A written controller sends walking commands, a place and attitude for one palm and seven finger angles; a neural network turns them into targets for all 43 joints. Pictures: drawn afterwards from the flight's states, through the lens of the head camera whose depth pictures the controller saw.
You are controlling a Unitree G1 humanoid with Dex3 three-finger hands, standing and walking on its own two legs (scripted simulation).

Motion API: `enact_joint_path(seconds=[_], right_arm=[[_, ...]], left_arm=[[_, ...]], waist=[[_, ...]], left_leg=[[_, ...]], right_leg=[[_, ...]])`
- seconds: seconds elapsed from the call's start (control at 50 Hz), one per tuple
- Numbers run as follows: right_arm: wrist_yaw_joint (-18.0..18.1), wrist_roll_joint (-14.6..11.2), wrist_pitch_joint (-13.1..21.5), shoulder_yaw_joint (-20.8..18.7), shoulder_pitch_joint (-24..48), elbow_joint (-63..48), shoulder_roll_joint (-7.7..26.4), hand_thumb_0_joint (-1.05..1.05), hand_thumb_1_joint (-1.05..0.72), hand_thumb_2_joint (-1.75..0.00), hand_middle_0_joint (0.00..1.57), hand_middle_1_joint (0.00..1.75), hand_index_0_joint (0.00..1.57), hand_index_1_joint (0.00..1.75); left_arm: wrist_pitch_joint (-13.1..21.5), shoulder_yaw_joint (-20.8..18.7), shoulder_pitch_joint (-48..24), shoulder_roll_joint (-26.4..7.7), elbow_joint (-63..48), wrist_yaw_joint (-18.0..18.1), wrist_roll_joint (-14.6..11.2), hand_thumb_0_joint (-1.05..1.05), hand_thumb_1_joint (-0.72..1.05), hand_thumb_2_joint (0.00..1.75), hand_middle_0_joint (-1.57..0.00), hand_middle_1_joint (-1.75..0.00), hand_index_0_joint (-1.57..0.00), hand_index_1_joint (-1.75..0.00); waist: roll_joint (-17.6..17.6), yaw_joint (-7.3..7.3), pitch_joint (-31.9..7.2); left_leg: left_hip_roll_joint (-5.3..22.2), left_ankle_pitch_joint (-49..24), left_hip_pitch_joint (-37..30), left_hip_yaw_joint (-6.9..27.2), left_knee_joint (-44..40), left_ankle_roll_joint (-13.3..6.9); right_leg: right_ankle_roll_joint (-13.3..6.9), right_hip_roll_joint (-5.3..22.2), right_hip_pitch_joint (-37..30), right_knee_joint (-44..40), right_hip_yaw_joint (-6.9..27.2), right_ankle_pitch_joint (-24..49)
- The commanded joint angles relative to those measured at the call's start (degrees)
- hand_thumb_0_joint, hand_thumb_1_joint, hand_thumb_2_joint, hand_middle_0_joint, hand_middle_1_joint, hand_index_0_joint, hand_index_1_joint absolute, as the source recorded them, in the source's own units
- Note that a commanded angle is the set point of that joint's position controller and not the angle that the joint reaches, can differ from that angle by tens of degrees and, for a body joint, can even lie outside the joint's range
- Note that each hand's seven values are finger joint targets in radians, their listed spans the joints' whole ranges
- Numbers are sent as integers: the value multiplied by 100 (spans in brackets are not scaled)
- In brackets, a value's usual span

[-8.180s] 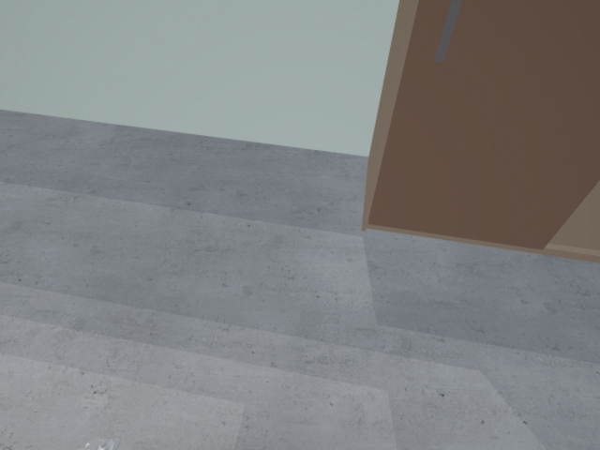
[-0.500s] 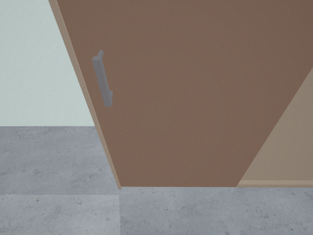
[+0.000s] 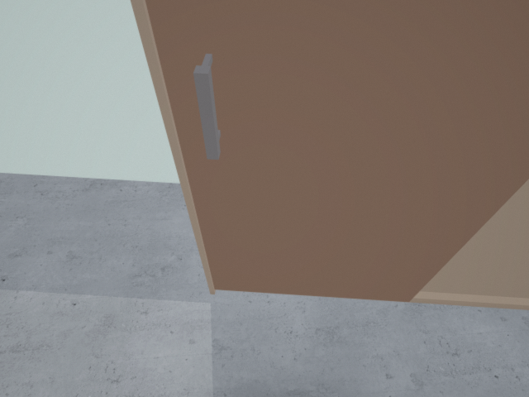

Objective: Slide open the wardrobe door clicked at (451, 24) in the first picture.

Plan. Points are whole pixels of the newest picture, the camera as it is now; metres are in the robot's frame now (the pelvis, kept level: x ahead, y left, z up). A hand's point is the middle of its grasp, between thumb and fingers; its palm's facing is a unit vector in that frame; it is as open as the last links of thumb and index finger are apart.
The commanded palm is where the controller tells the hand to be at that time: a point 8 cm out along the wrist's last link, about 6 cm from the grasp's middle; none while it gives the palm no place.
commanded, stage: come to a stop and stand still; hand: left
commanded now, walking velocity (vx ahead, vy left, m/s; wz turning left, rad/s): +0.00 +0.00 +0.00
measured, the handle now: (210, 109) +0.54 +0.14 +0.14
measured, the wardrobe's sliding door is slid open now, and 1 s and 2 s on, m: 0.00 0.00 0.00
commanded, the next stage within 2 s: look again from close up in 0.46 s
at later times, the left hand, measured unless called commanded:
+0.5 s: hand out of the picture +0.04 +0.21 -0.17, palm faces -0.05 -0.97 -0.23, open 7.4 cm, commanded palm none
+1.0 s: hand out of the picture +0.00 +0.15 -0.17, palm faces -0.01 -0.98 -0.20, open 7.4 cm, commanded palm none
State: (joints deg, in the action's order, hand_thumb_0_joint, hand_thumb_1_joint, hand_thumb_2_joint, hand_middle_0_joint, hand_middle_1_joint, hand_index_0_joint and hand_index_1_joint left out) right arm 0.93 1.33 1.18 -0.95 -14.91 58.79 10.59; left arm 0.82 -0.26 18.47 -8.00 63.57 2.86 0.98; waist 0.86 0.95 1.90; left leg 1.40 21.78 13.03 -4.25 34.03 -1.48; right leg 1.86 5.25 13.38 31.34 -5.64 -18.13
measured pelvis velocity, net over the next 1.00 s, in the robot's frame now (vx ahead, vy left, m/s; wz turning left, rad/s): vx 0.00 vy -0.02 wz -0.03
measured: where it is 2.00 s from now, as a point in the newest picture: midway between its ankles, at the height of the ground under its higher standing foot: outside the picture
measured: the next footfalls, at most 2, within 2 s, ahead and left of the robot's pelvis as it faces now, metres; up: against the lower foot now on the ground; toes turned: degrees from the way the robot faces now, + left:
none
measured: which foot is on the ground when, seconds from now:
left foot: down 0.00-1.00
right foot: down 0.00-1.00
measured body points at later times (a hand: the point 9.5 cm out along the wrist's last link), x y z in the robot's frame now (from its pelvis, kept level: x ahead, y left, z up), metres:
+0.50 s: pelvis +0.00 +0.03 +0.00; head +0.02 +0.02 +0.45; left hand +0.04 +0.26 -0.15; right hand -0.01 -0.20 -0.16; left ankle -0.04 +0.09 -0.73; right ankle -0.02 -0.16 -0.73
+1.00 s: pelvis +0.00 -0.02 +0.01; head +0.02 -0.02 +0.46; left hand +0.01 +0.20 -0.15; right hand +0.00 -0.25 -0.15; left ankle -0.04 +0.09 -0.73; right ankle -0.02 -0.16 -0.73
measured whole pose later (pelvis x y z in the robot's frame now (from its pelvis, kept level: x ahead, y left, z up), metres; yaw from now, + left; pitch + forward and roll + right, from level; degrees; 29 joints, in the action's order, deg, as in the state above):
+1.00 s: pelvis +0.00 -0.02 +0.01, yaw -2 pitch -1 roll +0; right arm 1.5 0.9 0.9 0.0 -14.9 63.3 9.4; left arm -0.1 0.4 16.1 -8.6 62.5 2.3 0.9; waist 0.0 0.3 2.5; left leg 1.9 18.8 7.9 -6.2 27.6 -0.1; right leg 2.2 4.3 11.0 28.8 -3.7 -16.8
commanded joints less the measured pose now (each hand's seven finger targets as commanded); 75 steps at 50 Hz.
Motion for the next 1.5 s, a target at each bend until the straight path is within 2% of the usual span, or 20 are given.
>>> enact_joint_path(seconds=[0.0, 0.04, 0.08, 0.1, 0.16, 0.2, 0.22, 0.32, 0.38, 0.48, 0.5, 0.58, 0.72, 0.92, 0.96, 1.24, 1.48], right_arm=[[95, -43, 71, 23, -479, -254, 513, 0, -90, -90, 20, 30, 20, 30], [114, -38, 66, 25, -462, -267, 606, 0, -90, -90, 20, 30, 20, 30], [120, -30, 51, 34, -435, -279, 670, 0, -90, -90, 20, 30, 20, 30], [124, -23, 62, 42, -419, -283, 660, 0, -90, -90, 20, 30, 20, 30], [131, -15, 45, 50, -327, -295, 714, 0, -90, -90, 20, 30, 20, 30], [123, -14, 47, 51, -293, -304, 699, 0, -90, -90, 20, 30, 20, 30], [119, -10, 51, 54, -293, -293, 707, 0, -90, -90, 20, 30, 20, 30], [114, -11, 59, 58, -342, -208, 738, 0, -90, -90, 20, 30, 20, 30], [97, -16, 51, 63, -324, -145, 681, 0, -90, -90, 20, 30, 20, 30], [101, -33, 68, 58, -446, 8, 613, 0, -90, -90, 20, 30, 20, 30], [102, -39, 65, 55, -492, 26, 599, 0, -90, -90, 20, 30, 20, 30], [103, -48, 59, 51, -515, 124, 521, 0, -90, -90, 20, 30, 20, 30], [115, -64, 51, 16, -527, 220, 403, 0, -90, -90, 20, 30, 20, 30], [100, -70, 20, 17, -416, 292, 316, 0, -90, -90, 20, 30, 20, 30], [95, -66, 16, 23, -368, 310, 325, 0, -90, -90, 20, 30, 20, 30], [96, -66, 44, 29, -320, 367, 386, 0, -90, -90, 20, 30, 20, 30], [93, -61, 42, 19, -327, 404, 398, 0, -90, -90, 20, 30, 20, 30]], left_arm=[[46, -55, 174, -506, -282, -3, 15, 0, 90, 90, -20, -30, -20, -30], [4, -51, 191, -498, -297, -10, 5, 0, 90, 90, -20, -30, -20, -30], [-57, -46, 120, -538, -346, -20, -3, 0, 90, 90, -20, -30, -20, -30], [-67, -54, 59, -559, -388, -36, 5, 0, 90, 90, -20, -30, -20, -30], [-118, -55, 31, -624, -418, -51, -5, 0, 90, 90, -20, -30, -20, -30], [-115, -52, -11, -667, -454, -65, 8, 0, 90, 90, -20, -30, -20, -30], [-113, -58, -2, -694, -473, -65, -1, 0, 90, 90, -20, -30, -20, -30], [-132, -66, -82, -737, -544, -64, -8, 0, 90, 90, -20, -30, -20, -30], [-121, -60, -69, -757, -525, -66, -9, 0, 90, 90, -20, -30, -20, -30], [-95, -69, -51, -759, -491, -55, -17, 0, 90, 90, -20, -30, -20, -30], [-85, -73, -66, -776, -502, -51, -7, 0, 90, 90, -20, -30, -20, -30], [-86, -64, -16, -713, -426, -46, -15, 0, 90, 90, -20, -30, -20, -30], [-44, -74, 56, -668, -338, -31, -3, 0, 90, 90, -20, -30, -20, -30], [7, -65, 71, -672, -276, -46, 2, 0, 90, 90, -20, -30, -20, -30], [8, -58, 68, -674, -261, -54, -5, 0, 90, 90, -20, -30, -20, -30], [56, -93, 36, -762, -257, -72, -16, 0, 90, 90, -20, -30, -20, -30], [70, -112, 2, -802, -264, -82, -18, 0, 90, 90, -20, -30, -20, -30]], waist=[[502, -81, 1], [253, -78, 117], [273, -63, 270], [417, -50, 319], [330, -22, 348], [186, -14, 363], [74, -10, 253], [65, -19, 178], [5, -19, 160], [4, -43, -3], [-90, -52, 16], [-22, -56, 98], [-123, -78, 74], [-289, -89, 190], [-214, -82, 230], [-121, -56, 6], [-195, -35, 113]], left_leg=[[693, -3917, -34, 586, -728, -140], [667, -3700, -66, 579, -864, -107], [675, -3379, 0, 669, -1103, -107], [648, -3530, -9, 659, -1164, -109], [656, -3042, -71, 694, -1325, -100], [594, -2821, -39, 651, -1356, -116], [584, -2728, -95, 648, -1350, -108], [572, -2734, -209, 609, -1395, -77], [524, -2374, -192, 537, -1377, -94], [499, -2588, -347, 425, -1260, -94], [488, -2645, -311, 413, -1216, -98], [477, -2368, -292, 343, -1225, -92], [456, -2313, -335, 251, -1094, -74], [442, -1670, -250, 232, -1123, -14], [443, -1584, -254, 226, -1157, 2], [490, -1735, -276, 243, -1202, 61], [502, -1600, -222, 250, -1299, 92]], right_leg=[[-300, -17, -282, 30, 83, 971], [-280, -9, -250, 37, 117, 954], [-244, -37, -189, 48, 121, 624], [-235, -36, -187, 79, 109, 654], [-209, -30, -89, -4, 181, 413], [-226, 13, -151, -73, 222, 628], [-242, 26, -199, -90, 266, 700], [-233, 56, -227, -104, 311, 813], [-256, 120, -270, -213, 365, 984], [-259, 144, -364, -197, 384, 1349], [-261, 142, -421, -196, 364, 1483], [-247, 159, -362, -255, 381, 1480], [-250, 182, -389, -336, 426, 1900], [-286, 223, -298, -629, 533, 1780], [-289, 222, -236, -692, 556, 1673], [-335, 220, -442, -790, 528, 1793], [-347, 231, -422, -909, 513, 1612]])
